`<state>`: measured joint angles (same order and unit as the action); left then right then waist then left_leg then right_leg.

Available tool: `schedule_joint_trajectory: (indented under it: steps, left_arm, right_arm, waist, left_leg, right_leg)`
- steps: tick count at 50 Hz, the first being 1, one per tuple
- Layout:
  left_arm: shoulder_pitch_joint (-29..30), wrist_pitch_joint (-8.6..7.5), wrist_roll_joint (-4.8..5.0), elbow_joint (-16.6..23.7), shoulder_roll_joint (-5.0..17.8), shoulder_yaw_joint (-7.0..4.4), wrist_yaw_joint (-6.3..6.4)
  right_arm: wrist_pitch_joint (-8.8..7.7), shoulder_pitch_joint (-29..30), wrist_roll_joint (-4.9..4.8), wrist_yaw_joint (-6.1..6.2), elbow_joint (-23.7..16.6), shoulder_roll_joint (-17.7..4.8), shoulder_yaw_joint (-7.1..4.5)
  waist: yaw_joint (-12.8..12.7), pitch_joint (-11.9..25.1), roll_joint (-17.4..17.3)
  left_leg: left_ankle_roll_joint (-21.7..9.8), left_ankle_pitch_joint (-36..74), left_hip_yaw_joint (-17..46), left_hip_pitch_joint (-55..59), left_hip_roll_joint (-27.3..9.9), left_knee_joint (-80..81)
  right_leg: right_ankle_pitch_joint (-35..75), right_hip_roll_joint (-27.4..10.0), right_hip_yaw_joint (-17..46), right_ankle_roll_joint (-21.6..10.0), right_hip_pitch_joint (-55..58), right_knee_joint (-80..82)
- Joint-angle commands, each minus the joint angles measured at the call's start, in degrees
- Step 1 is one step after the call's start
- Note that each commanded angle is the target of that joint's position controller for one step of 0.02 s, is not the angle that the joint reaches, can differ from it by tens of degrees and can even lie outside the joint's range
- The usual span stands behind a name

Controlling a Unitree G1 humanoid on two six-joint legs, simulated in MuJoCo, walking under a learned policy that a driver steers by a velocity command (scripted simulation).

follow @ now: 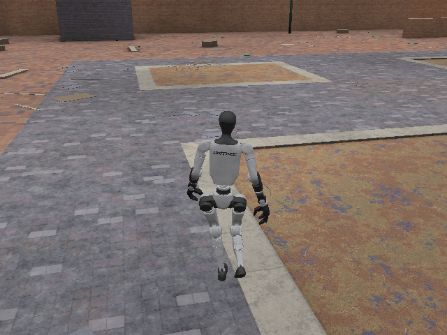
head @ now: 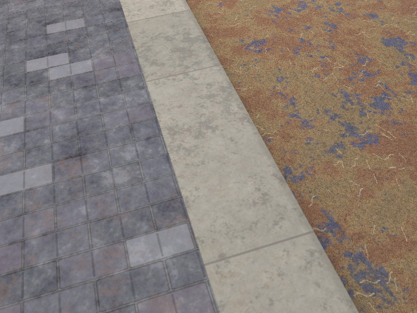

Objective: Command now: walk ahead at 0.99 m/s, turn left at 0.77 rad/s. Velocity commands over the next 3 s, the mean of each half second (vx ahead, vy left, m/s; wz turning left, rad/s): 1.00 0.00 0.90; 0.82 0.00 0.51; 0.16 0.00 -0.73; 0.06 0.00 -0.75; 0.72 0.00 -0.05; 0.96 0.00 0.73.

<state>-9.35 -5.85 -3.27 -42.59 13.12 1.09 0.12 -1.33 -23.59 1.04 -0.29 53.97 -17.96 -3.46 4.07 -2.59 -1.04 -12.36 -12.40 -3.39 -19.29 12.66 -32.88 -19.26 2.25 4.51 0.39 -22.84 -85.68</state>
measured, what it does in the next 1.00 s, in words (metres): walks ahead, turning left: right foot, then left foot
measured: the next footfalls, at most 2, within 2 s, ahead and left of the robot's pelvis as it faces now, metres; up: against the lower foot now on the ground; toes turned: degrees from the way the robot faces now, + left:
right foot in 0.28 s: +0.48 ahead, -0.20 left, +0.00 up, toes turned +18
left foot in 0.72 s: +0.76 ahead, +0.15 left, +0.00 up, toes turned +44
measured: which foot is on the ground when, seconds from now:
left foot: down 0.00-0.28, up 0.30-0.70, down 0.72-1.00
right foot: up 0.00-0.26, down 0.28-0.72, up 0.74-1.00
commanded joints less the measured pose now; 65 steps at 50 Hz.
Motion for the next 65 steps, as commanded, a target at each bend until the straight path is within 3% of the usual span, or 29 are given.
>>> schedule_joint_trajectory:
  steps: [1,7,10,12,13,14,15,16,18,22,29,31,33,35,36,37,38,40,41,44,48,52,55,56,57,58,59,61,65]
  left_arm:
    - [-0.02,0.85,-1.93,7.06,7.72,-0.39,-0.66]
    - [14.02,1.76,1.99,12.64,4.61,1.37,-1.32]
    - [14.86,1.19,1.99,13.19,6.53,0.59,-0.80]
    - [7.76,0.42,1.90,11.19,10.19,-1.18,0.05]
    - [-2.02,-0.05,1.71,8.86,12.49,-2.42,0.65]
    - [-15.54,-0.39,0.70,6.58,16.61,-4.33,1.75]
    - [-21.57,-0.11,-1.71,5.41,21.30,-5.69,2.34]
    - [-15.75,0.61,-0.83,5.15,22.59,-6.76,1.80]
    - [-7.73,1.21,-0.01,6.13,10.48,-4.62,1.02]
    - [-14.06,0.05,1.26,-1.26,5.00,-3.28,0.01]
    - [-13.28,-1.84,1.57,-4.42,8.70,-4.07,-0.05]
    - [-15.66,-1.72,1.38,-4.79,11.92,-4.49,0.55]
    - [-16.87,-0.30,1.43,-5.10,15.34,-5.46,1.65]
    - [-12.85,1.48,1.09,-3.09,16.89,-5.86,1.95]
    - [-10.65,1.83,1.25,-2.63,15.70,-6.08,1.41]
    - [-17.72,1.06,0.17,1.37,7.64,-3.90,0.39]
    - [-14.37,0.11,2.03,5.75,10.78,-3.97,0.43]
    - [-10.53,-0.10,2.73,4.85,11.04,-3.45,0.58]
    - [-11.70,0.86,2.01,2.82,9.60,-3.00,0.66]
    - [-16.59,4.28,1.74,-0.51,6.87,-2.97,-0.38]
    - [-11.03,3.50,3.13,0.19,3.36,-2.53,-1.60]
    - [-8.54,3.13,2.18,0.59,3.48,-2.90,-2.39]
    - [-22.73,3.87,0.57,-2.62,8.32,-5.41,-2.26]
    - [-29.29,3.69,0.73,-3.86,10.42,-6.73,-1.55]
    - [-24.60,4.32,2.61,-4.02,14.19,-7.63,-0.69]
    - [-19.65,4.26,2.67,-0.68,19.13,-8.49,-0.75]
    - [-12.49,5.22,3.36,3.57,17.19,-8.81,-0.39]
    - [-9.13,7.04,3.40,3.65,9.06,-6.53,-0.06]
    - [-10.71,6.82,2.98,2.65,12.04,-7.72,-0.21]
  right_arm:
    - [-2.64,1.54,-0.05,0.74,-4.30,-5.45,-0.78]
    - [-4.37,-0.39,-1.48,-0.80,-5.60,-8.31,-2.83]
    - [-3.67,-2.81,-1.04,-0.79,-5.72,-9.19,-3.75]
    - [-3.51,-1.99,-0.43,-0.47,-6.19,-11.05,-4.31]
    - [-3.74,0.66,-0.39,-0.71,-6.79,-12.43,-4.59]
    - [-4.50,3.69,-0.56,-0.74,-8.46,-9.60,-3.83]
    - [-5.04,4.07,-2.11,-0.41,-12.04,0.18,-1.34]
    - [-4.50,0.29,-2.65,-0.35,-14.27,-1.25,-0.35]
    - [-2.65,9.30,-0.06,-0.69,-12.94,-5.10,-0.88]
    - [0.10,15.71,1.10,-3.57,-17.15,-0.27,0.42]
    - [0.88,29.01,1.09,-5.66,-24.13,-0.98,2.54]
    - [0.74,28.77,0.78,-5.88,-23.75,-0.48,2.88]
    - [0.49,22.74,1.11,-5.08,-21.55,-2.82,2.12]
    - [-0.07,0.96,1.18,-3.46,-14.56,-7.61,-0.45]
    - [0.45,-3.86,-0.81,-1.87,-11.95,-10.23,-2.84]
    - [0.81,3.90,0.55,-1.06,-13.93,-16.05,-3.36]
    - [1.74,0.26,1.17,-0.13,-16.45,-16.35,-3.75]
    - [0.44,4.87,0.72,1.40,-14.12,-9.22,-2.14]
    - [-0.87,8.05,0.83,1.33,-13.91,-7.17,-1.17]
    - [-3.92,9.42,0.03,0.35,-11.69,-4.11,0.29]
    - [-5.24,12.57,-0.03,-0.27,-10.23,-2.11,0.94]
    - [-5.32,8.66,-1.17,1.31,-9.38,-2.85,0.66]
    - [-3.69,12.69,-0.94,3.00,-11.31,-5.14,-0.49]
    - [-2.91,16.54,-1.52,2.81,-12.28,-5.68,-0.91]
    - [-2.56,14.21,0.10,1.90,-13.95,-0.01,0.00]
    - [-1.75,-0.11,-0.19,1.72,-15.03,2.09,1.10]
    - [-1.37,-1.90,1.14,1.77,-13.89,-0.57,1.68]
    - [-0.22,9.21,2.13,1.93,-15.66,-3.97,0.68]
    - [3.29,11.37,1.85,2.35,-16.51,-1.34,1.65]
  waist:
    - [-7.59,-4.65,9.80]
    - [-0.16,-3.14,0.51]
    - [2.07,-0.12,-2.29]
    - [-1.53,5.82,-2.07]
    - [-7.68,11.53,-0.79]
    - [-14.27,18.62,1.63]
    - [-13.68,23.81,16.23]
    - [-8.03,26.08,25.53]
    - [-8.58,9.62,6.67]
    - [-5.89,2.99,7.77]
    - [-3.97,-5.56,3.07]
    - [-3.12,-4.30,4.78]
    - [1.23,0.36,7.06]
    - [10.72,10.23,7.18]
    - [12.40,13.06,-1.08]
    - [-0.77,13.05,-11.53]
    - [3.33,25.40,-6.71]
    - [-1.55,5.32,3.90]
    - [-4.85,1.78,7.45]
    - [-9.03,-0.69,6.00]
    - [-7.92,0.05,-1.02]
    - [-5.00,4.18,-2.51]
    - [-11.70,8.52,-4.85]
    - [-17.51,9.21,-0.90]
    - [-11.07,4.27,14.56]
    - [-3.18,16.88,17.99]
    - [-3.07,21.36,8.92]
    - [-2.74,7.48,-4.79]
    - [-3.77,6.36,-0.61]
  left_leg:
    - [-9.32,-14.56,36.61,-0.41,-18.90,24.89]
    - [-3.15,6.00,24.33,-7.35,-10.90,25.16]
    - [-0.59,16.62,26.34,6.07,-12.46,18.10]
    - [1.88,28.94,26.56,11.50,-12.61,6.06]
    - [3.30,30.79,24.43,8.97,-10.62,-6.03]
    - [4.08,21.21,21.43,-0.20,-8.48,-22.97]
    - [5.09,-17.31,14.80,-17.80,-3.37,-40.21]
    - [4.71,-14.53,11.65,-26.88,-6.80,-48.87]
    - [5.38,-4.16,8.14,-29.08,-13.38,-47.30]
    - [6.32,-2.27,7.21,-29.45,-17.61,-44.75]
    - [4.74,11.30,-2.89,-23.19,-16.08,-20.43]
    - [2.48,10.42,-7.74,-14.42,-12.12,-14.46]
    - [0.61,6.58,-8.74,-5.71,-8.14,-11.70]
    - [-2.85,4.57,-3.22,19.59,-6.01,-7.21]
    - [-4.11,3.47,3.94,34.86,-8.41,-0.58]
    - [-7.34,18.39,24.69,41.87,-22.28,-5.28]
    - [-16.01,-0.26,43.23,49.26,-28.87,7.95]
    - [-9.97,7.14,35.61,27.09,-29.09,17.19]
    - [-8.54,23.47,29.21,16.79,-27.78,16.27]
    - [-4.87,42.29,13.07,0.49,-23.95,18.60]
    - [3.61,46.34,-3.62,3.74,-15.48,19.43]
    - [7.21,50.43,-7.95,15.43,-17.89,10.85]
    - [9.61,53.38,-7.45,13.62,-20.62,-10.98]
    - [10.97,37.18,-8.51,9.65,-16.30,-30.47]
    - [13.15,-18.80,-8.49,-7.30,-4.29,-49.58]
    - [14.64,-22.98,4.84,-15.83,-2.53,-61.72]
    - [13.97,-17.65,10.19,-16.12,-6.69,-61.17]
    - [13.89,-14.13,9.39,-17.20,-11.02,-49.68]
    - [14.69,-8.05,8.22,-11.09,-12.13,-35.40]
  right_leg:
    - [-1.12,-6.96,2.33,1.65,-16.71,9.96]
    - [24.20,-6.74,-4.29,3.53,1.37,46.50]
    - [22.65,-4.03,-3.86,2.65,1.48,55.40]
    - [14.42,-1.29,-3.54,1.43,10.32,58.37]
    - [11.44,-2.21,-3.35,0.40,21.57,57.99]
    - [-1.50,-10.63,3.72,-1.43,36.20,55.75]
    - [-20.90,-27.57,28.51,-3.96,49.01,63.04]
    - [-28.61,-31.81,49.78,-8.79,47.47,71.49]
    - [-18.24,-24.46,26.71,-6.88,31.83,70.39]
    - [13.02,-18.73,4.42,-3.09,23.48,70.78]
    - [33.23,-14.49,-16.61,-1.29,17.43,79.70]
    - [62.21,-14.44,-20.60,0.38,19.64,74.23]
    - [79.58,-16.37,-20.69,0.83,24.14,62.59]
    - [77.95,-18.15,-18.27,-1.06,16.31,35.84]
    - [37.79,-9.32,-18.89,-0.36,2.92,12.66]
    - [-11.51,-4.57,-14.71,0.82,-16.35,-7.56]
    - [-7.32,-2.79,-3.22,0.87,-24.80,-13.12]
    - [0.12,-8.80,-3.71,0.80,-25.45,-2.00]
    - [-0.99,-9.80,-3.52,1.02,-18.92,0.79]
    - [-1.87,-9.54,-2.38,1.60,-4.94,14.28]
    - [20.36,-6.01,-7.79,-1.73,-2.26,38.01]
    - [31.40,-1.52,-13.02,-3.86,-0.01,49.13]
    - [20.85,2.38,-11.62,-7.46,12.60,50.31]
    - [27.64,0.56,-8.01,-10.93,18.22,58.28]
    - [71.88,-8.05,6.42,-13.92,23.89,53.98]
    - [84.03,-19.41,30.19,-25.54,32.06,58.99]
    - [55.77,-21.94,35.85,-26.91,29.91,64.95]
    - [20.61,-14.92,28.96,-20.88,13.51,70.41]
    - [22.68,-7.21,20.58,-10.64,6.73,70.11]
